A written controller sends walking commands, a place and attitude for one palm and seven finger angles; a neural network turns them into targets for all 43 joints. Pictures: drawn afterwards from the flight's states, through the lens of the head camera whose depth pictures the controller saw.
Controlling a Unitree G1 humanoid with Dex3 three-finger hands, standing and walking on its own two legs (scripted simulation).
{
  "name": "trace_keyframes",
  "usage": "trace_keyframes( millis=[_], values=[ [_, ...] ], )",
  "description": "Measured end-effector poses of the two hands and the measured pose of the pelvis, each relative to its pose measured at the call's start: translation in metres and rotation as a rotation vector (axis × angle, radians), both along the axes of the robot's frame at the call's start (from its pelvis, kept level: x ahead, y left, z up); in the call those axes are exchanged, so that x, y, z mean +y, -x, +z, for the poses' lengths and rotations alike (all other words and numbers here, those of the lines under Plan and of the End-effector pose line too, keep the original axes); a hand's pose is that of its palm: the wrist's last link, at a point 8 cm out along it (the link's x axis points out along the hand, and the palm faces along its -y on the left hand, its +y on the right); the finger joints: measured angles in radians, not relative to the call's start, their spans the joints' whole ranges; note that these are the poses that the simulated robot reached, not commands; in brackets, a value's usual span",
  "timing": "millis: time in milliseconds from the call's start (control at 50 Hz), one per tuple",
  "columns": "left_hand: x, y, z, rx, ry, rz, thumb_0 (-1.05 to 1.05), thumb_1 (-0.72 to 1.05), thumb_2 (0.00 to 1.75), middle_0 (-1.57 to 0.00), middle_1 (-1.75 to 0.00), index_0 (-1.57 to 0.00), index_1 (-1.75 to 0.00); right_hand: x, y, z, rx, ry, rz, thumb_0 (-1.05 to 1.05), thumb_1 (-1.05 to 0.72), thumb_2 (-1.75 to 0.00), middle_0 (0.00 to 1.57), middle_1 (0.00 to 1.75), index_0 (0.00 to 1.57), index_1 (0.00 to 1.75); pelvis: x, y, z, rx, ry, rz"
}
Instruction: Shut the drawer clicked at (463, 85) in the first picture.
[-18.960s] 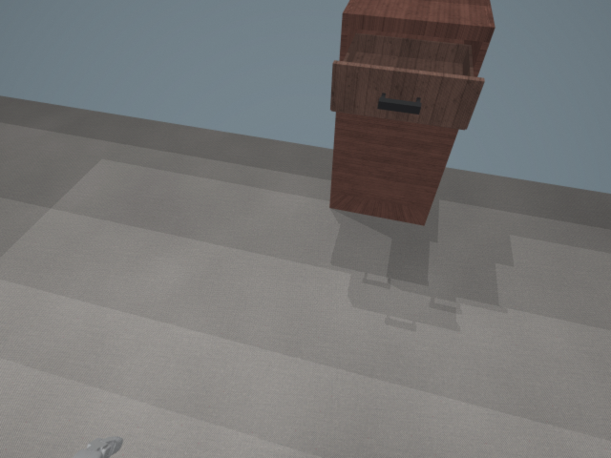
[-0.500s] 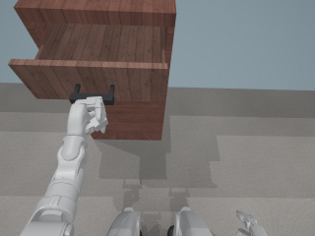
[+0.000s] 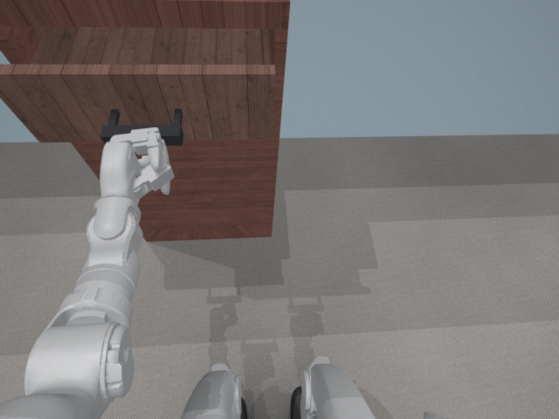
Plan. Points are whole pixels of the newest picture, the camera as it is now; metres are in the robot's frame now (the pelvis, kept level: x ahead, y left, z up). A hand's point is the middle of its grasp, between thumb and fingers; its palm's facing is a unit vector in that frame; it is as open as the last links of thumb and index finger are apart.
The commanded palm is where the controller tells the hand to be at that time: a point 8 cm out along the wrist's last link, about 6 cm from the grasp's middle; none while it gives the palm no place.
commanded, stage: push the drawer shut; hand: left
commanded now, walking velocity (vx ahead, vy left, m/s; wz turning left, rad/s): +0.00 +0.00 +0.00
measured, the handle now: (145, 125) +0.53 +0.19 +0.05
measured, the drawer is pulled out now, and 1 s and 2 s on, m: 0.09 0.00 0.00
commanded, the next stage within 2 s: pull the fist back off the drawer in 1.08 s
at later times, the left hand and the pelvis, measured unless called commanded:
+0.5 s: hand (166, 137) +0.52 +0.15 +0.04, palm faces +0.02 -1.00 -0.03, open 2.9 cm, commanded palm +0.51 +0.19 +0.05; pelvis +0.00 +0.00 -0.01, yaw -1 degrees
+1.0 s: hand (167, 115) +0.56 +0.16 +0.04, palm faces +0.02 -1.00 -0.03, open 2.9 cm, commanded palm +0.57 +0.19 +0.05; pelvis +0.00 +0.01 -0.02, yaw -1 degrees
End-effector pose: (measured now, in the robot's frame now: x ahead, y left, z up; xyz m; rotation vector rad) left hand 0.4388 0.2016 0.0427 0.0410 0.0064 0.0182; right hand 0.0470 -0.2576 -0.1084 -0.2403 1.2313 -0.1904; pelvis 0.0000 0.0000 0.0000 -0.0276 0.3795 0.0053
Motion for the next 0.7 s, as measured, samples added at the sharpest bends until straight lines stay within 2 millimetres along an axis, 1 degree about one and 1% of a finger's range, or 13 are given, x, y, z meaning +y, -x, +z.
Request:
trace_keyframes(
  millis=[280,480,700],
  values=[
    [0.005,-0.031,0.0,0.01,0.007,-0.002,-0.05,0.72,0.92,-1.4,-1.6,-1.4,-1.6,-0.001,0.016,0.0,0.056,0.019,-0.02,0.01,-0.91,-0.89,0.2,0.3,0.2,0.3,0.002,0.0,-0.004,0.031,0.012,-0.002],
    [0.005,-0.053,0.001,0.012,0.009,0.001,-0.04,0.71,0.92,-1.4,-1.6,-1.4,-1.6,0.0,0.038,0.0,0.119,0.03,-0.037,0.01,-0.91,-0.89,0.2,0.3,0.2,0.3,0.004,0.001,-0.009,0.059,0.024,-0.001],
    [0.003,-0.075,0.004,0.023,0.009,0.003,-0.01,0.73,0.93,-1.4,-1.6,-1.4,-1.6,0.007,0.063,0.002,0.189,0.026,-0.067,0.0,-0.91,-0.89,0.2,0.3,0.2,0.3,0.007,0.001,-0.011,0.08,0.032,-0.005]
  ],
)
